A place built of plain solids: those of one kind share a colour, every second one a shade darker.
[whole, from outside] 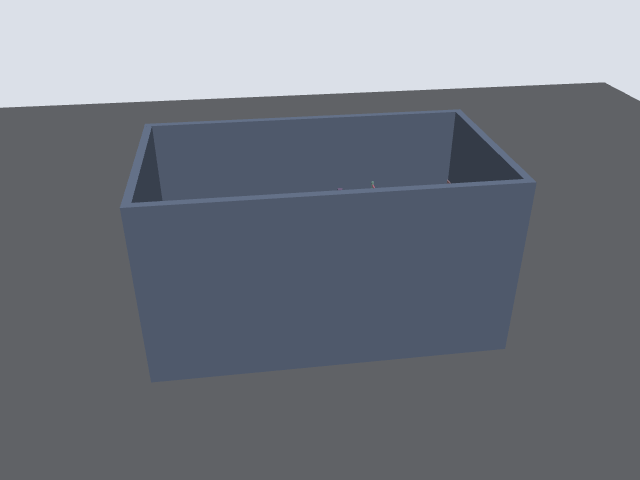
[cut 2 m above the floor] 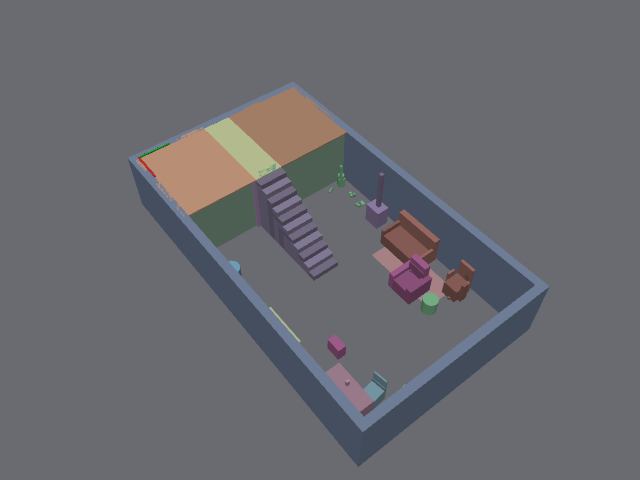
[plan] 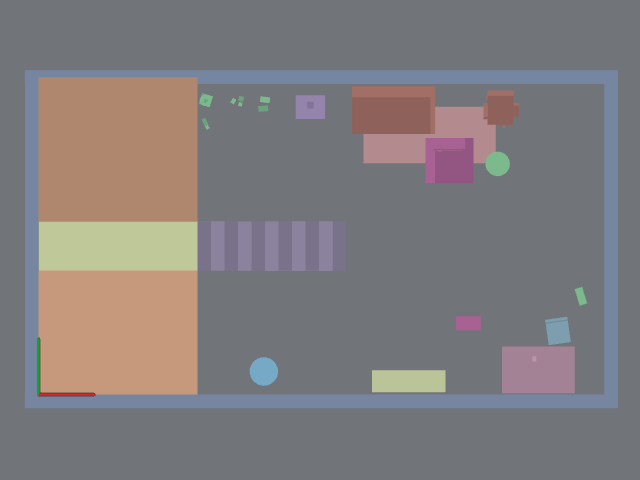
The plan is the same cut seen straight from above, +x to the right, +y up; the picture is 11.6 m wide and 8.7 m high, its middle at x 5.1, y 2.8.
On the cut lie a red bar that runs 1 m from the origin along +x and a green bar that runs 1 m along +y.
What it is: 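A dwelling of one tall room, 10.3 x 5.6 m inside and 5.5 m high, with a sleeping gallery 2.14 m up across one short end and a free-standing straight stair of 12 risers to it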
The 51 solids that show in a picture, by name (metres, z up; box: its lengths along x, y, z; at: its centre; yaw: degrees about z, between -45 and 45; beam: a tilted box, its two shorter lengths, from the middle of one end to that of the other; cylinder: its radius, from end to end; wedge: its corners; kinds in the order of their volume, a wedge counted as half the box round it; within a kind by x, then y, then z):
{
 "wall_1": {"box": [0.25, 6.13, 5.72], "at": [-0.12, 2.81, 2.81]},
 "wall_2": {"box": [10.75, 0.25, 5.72], "at": [5.13, -0.12, 2.81]},
 "wall_3": {"box": [10.75, 0.25, 5.72], "at": [5.13, 5.75, 2.81]},
 "wall_4": {"box": [0.25, 6.13, 5.72], "at": [10.38, 2.81, 2.81]},
 "plinth_1": {"box": [2.78, 2.25, 2.02], "at": [1.39, 1.12, 0.96]},
 "plinth_2": {"box": [2.78, 2.5, 2.02], "at": [1.39, 4.38, 0.96]},
 "step_1": {"box": [0.48, 0.9, 2.01], "at": [2.88, 2.69, 0.95]},
 "step_2": {"box": [0.73, 0.9, 1.83], "at": [3.0, 2.69, 0.86]},
 "step_3": {"box": [0.73, 0.9, 1.65], "at": [3.25, 2.69, 0.78]},
 "step_4": {"box": [0.73, 0.9, 1.47], "at": [3.49, 2.69, 0.69]},
 "step_5": {"box": [0.73, 0.9, 1.3], "at": [3.74, 2.69, 0.6]},
 "step_6": {"box": [0.73, 0.9, 1.12], "at": [3.98, 2.69, 0.51]},
 "step_7": {"box": [0.73, 0.9, 0.94], "at": [4.23, 2.69, 0.42]},
 "step_8": {"box": [0.73, 0.9, 0.76], "at": [4.47, 2.69, 0.33]},
 "step_9": {"box": [0.73, 0.9, 0.58], "at": [4.72, 2.69, 0.24]},
 "step_10": {"box": [0.73, 0.9, 0.41], "at": [4.96, 2.69, 0.15]},
 "step_11": {"box": [0.73, 0.9, 0.23], "at": [5.21, 2.69, 0.06]},
 "upper_floor_1": {"box": [3.0, 2.37, 0.18], "at": [1.38, 1.06, 2.05]},
 "upper_floor_2": {"box": [3.0, 2.62, 0.18], "at": [1.38, 4.44, 2.05]},
 "slotfit_seat_1": {"box": [0.1, 0.69, 0.64], "at": [5.73, 5.07, 0.27]},
 "slotfit_seat_2": {"box": [1.51, 0.2, 0.97], "at": [6.43, 5.49, 0.43]},
 "slotfit_seat_3": {"box": [1.32, 0.67, 0.47], "at": [6.44, 5.05, 0.18]},
 "slotfit_seat_4": {"box": [0.09, 0.69, 0.64], "at": [7.15, 5.07, 0.27]},
 "slotfit_seat_5": {"box": [0.07, 0.2, 0.75], "at": [8.1, 5.14, 0.33]},
 "slotfit_seat_6": {"box": [0.47, 0.53, 0.52], "at": [8.37, 5.15, 0.21]},
 "slotfit_seat_7": {"box": [0.47, 0.1, 1.06], "at": [8.37, 5.46, 0.48]},
 "slotfit_seat_8": {"box": [0.09, 0.2, 0.75], "at": [8.66, 5.14, 0.33]},
 "slotfit_loft_table_1": {"box": [1.32, 0.85, 0.79], "at": [9.06, 0.44, 0.34]},
 "slotfit_known_1": {"box": [0.17, 0.82, 0.62], "at": [7.1, 4.24, 0.26]},
 "slotfit_known_2": {"box": [0.53, 0.59, 0.49], "at": [7.45, 4.13, 0.2]},
 "slotfit_known_3": {"box": [0.57, 0.07, 0.84], "at": [7.45, 4.46, 0.37]},
 "slotfit_known_4": {"box": [0.57, 0.2, 1.03], "at": [7.45, 4.55, 0.46]},
 "slotfit_known_5": {"box": [0.2, 0.82, 0.62], "at": [7.78, 4.24, 0.26]},
 "slotfit_known_6": {"box": [0.45, 0.26, 0.49], "at": [7.79, 1.29, 0.2]},
 "slotfit_wall_table_1": {"box": [1.33, 0.4, 0.9], "at": [6.71, 0.24, 0.4]},
 "head_base_1": {"box": [0.25, 0.9, 2.09], "at": [2.75, 2.69, 0.99]},
 "upper_floor_head_1": {"box": [2.88, 0.9, 0.18], "at": [1.44, 2.69, 2.05]},
 "stove_1": {"box": [0.53, 0.44, 0.72], "at": [4.93, 5.21, 0.31]},
 "stove_2": {"box": [0.12, 0.12, 4.87], "at": [4.93, 5.25, 3.09]},
 "laid_rug_rug_room_1": {"box": [2.4, 1.03, 0.05], "at": [7.09, 4.7, -0.02]},
 "clutter_clhall_1": {"cylinder": 0.1, "from": [3.02, 5.33, -0.05], "to": [3.02, 5.33, 0.48]},
 "clutter_clhall_2": {"box": [0.09, 0.07, 0.98], "at": [3.08, 5.27, 0.44], "yaw": -17.6},
 "clutter_clhall_3": {"box": [0.18, 0.11, 0.1], "at": [4.07, 5.18, 0.0], "yaw": 3.9},
 "clutter_clhall_4": {"box": [0.18, 0.11, 0.1], "at": [4.1, 5.34, 0.0], "yaw": -7.4},
 "clutter_clhall_5": {"cylinder": 0.22, "from": [8.32, 4.18, -0.05], "to": [8.32, 4.18, 0.47]},
 "clutter_clhall_6": {"box": [0.14, 0.31, 0.4], "at": [9.83, 1.78, 0.15], "yaw": 17.1},
 "slotfit_hallpiece_corner_1": {"cylinder": 0.26, "from": [4.08, 0.42, -0.05], "to": [4.08, 0.42, 0.55]},
 "slotfit_loft_chair_1": {"box": [0.41, 0.05, 0.94], "at": [9.38, 1.36, 0.42], "yaw": 8.3},
 "slotfit_loft_chair_2": {"box": [0.41, 0.025, 0.64], "at": [9.39, 1.32, 0.27], "yaw": 8.3},
 "slotfit_loft_chair_3": {"box": [0.41, 0.44, 0.54], "at": [9.42, 1.14, 0.22], "yaw": 8.3},
 "post_1": {"box": [0.12, 0.11, 2.02], "at": [2.82, 2.19, 0.96]}
}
